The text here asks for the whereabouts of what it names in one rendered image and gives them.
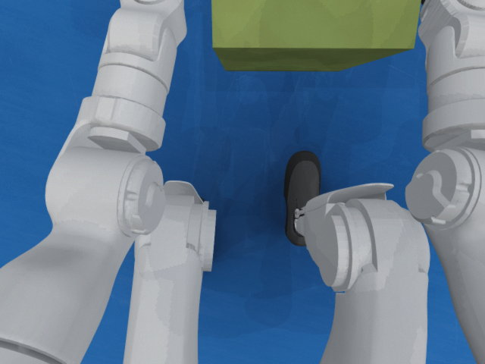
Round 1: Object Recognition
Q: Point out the robot right forearm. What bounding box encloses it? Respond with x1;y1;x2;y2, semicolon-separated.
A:
418;0;485;153

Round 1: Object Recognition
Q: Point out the carton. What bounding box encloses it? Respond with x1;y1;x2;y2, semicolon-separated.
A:
211;0;421;71

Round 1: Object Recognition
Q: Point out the right robot upper arm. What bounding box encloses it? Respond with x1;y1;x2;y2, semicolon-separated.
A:
405;146;485;364

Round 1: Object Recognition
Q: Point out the robot right foot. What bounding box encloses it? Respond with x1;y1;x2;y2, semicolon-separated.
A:
283;151;321;246

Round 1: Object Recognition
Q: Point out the robot right thigh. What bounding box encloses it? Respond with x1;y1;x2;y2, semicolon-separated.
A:
316;199;428;364

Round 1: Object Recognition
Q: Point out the left robot upper arm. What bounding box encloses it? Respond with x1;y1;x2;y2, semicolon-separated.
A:
0;146;166;364

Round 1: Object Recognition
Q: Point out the robot left forearm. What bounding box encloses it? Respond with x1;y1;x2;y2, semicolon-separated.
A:
45;0;187;210

